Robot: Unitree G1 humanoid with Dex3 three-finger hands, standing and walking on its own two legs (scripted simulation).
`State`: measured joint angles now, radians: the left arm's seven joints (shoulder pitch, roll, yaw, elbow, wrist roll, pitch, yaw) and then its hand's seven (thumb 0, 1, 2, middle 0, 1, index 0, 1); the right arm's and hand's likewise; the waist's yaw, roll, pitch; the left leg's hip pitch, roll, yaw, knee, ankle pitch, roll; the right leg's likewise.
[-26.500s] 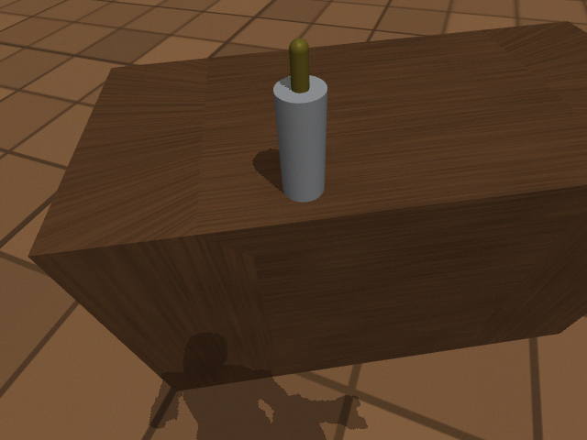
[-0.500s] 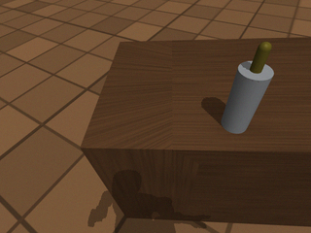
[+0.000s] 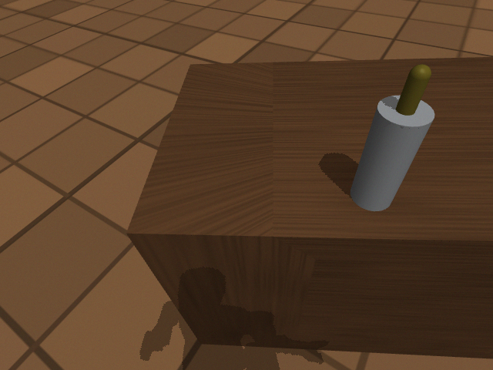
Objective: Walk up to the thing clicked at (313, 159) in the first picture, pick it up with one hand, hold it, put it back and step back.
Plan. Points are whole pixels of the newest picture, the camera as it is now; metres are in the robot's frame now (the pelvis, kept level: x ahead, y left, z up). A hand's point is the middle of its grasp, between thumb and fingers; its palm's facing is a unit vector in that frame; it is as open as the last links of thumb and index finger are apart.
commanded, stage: stand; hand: right
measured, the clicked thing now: (391, 143) +0.41 -0.20 +0.15
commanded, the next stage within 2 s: none
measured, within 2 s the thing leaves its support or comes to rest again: neither
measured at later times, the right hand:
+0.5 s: hand out of the picture +0.07 -0.25 -0.16, palm faces -0.06 +0.94 -0.34, open 7.4 cm
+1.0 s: hand out of the picture +0.06 -0.25 -0.16, palm faces -0.06 +0.94 -0.33, open 7.4 cm
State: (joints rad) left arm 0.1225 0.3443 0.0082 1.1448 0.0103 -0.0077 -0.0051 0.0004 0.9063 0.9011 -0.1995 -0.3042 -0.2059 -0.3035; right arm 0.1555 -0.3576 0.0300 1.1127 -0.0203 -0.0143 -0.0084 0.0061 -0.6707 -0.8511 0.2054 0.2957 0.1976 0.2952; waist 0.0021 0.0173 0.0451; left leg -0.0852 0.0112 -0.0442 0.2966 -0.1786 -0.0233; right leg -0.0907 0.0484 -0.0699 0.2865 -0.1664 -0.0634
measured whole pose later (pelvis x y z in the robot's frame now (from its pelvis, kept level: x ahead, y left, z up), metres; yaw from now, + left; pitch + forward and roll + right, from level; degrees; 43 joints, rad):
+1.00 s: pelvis +0.00 +0.00 +0.00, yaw +0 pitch -2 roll +0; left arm 0.12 0.34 0.01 1.15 0.01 -0.01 0.00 0.00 0.91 0.90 -0.20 -0.30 -0.21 -0.30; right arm 0.15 -0.35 0.03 1.12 -0.02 -0.01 -0.01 0.01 -0.90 -0.90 0.21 0.30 0.20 0.30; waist 0.00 0.02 0.05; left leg -0.07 0.00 -0.04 0.28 -0.17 -0.02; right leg -0.08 0.04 -0.07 0.29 -0.17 -0.06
